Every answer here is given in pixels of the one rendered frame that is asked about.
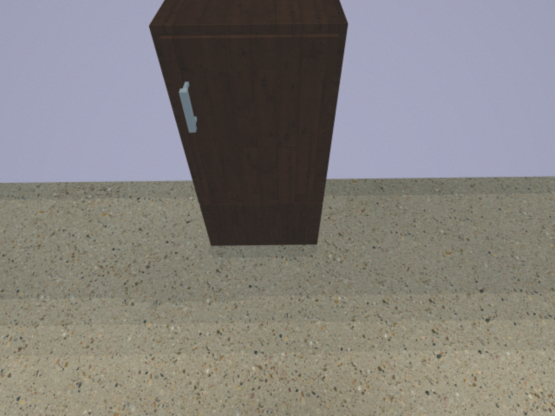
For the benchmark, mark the handle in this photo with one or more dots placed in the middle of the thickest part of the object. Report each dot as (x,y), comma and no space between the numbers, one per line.
(187,108)

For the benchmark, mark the cupboard door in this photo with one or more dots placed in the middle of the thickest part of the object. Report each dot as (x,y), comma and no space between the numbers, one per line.
(262,104)

